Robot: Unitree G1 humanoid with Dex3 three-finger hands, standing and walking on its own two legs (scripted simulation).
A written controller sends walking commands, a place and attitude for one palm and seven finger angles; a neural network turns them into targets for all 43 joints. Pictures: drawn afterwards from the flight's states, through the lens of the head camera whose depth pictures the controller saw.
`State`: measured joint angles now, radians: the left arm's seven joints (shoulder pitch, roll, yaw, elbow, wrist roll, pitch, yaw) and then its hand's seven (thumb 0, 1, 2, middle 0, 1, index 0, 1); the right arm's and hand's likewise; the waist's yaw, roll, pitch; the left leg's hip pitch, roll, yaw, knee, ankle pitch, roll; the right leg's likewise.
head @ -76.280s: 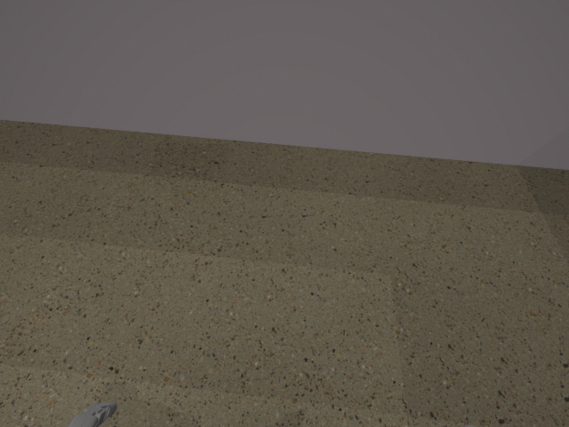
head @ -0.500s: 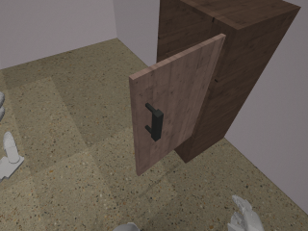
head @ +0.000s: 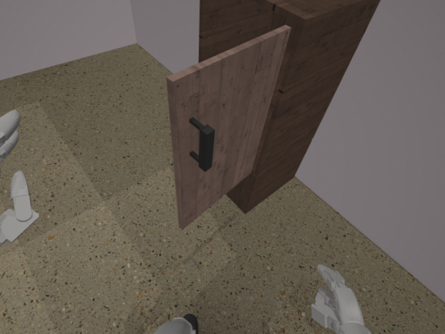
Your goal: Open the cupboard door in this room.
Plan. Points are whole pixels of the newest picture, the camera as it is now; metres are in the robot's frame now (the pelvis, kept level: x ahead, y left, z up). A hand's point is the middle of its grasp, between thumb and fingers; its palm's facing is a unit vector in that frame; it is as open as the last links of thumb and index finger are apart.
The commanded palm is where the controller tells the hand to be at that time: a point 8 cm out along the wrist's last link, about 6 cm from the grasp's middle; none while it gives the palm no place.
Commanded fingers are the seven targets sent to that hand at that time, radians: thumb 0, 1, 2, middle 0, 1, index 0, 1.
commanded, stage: stop stepping back and stand still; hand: left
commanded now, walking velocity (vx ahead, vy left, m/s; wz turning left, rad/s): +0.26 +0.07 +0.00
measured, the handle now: (199, 144) +0.50 +0.09 +0.02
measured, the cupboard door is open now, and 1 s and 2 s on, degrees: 96 96 96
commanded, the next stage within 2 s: let the arm hang, fingers relaxed in 0.82 s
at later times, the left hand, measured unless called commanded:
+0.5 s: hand out of the picture +0.13 +0.29 +0.19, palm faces +0.44 -0.78 -0.43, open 7.5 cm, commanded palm +0.05 +0.33 +0.19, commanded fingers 0.00 0.90 0.90 -0.20 -0.30 -0.20 -0.30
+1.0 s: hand (8, 314) +0.12 +0.28 +0.09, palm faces +0.30 -0.84 -0.46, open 7.4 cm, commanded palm none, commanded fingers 0.00 0.90 0.90 -0.20 -0.30 -0.20 -0.30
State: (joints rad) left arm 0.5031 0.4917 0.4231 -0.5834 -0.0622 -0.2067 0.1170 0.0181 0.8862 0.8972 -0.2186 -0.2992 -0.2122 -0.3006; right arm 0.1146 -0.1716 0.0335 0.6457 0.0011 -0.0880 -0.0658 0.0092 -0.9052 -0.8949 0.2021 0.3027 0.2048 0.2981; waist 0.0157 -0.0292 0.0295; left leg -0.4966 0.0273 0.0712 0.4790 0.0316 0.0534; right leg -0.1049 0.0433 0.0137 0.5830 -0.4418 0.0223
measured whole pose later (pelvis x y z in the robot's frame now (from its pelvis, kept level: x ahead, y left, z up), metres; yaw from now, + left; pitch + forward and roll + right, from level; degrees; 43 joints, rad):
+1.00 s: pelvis -0.09 +0.02 +0.01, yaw +5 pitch +0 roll +0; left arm 0.36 0.36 0.23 -0.12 0.01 -0.12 0.07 0.01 0.89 0.90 -0.21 -0.30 -0.20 -0.30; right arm 0.21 -0.32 -0.04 0.72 -0.01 -0.09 -0.02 0.01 -0.91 -0.90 0.20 0.30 0.20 0.30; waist -0.02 0.03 0.01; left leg -0.34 0.01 0.01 0.58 -0.24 0.01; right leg -0.37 0.01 -0.09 0.72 -0.41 -0.02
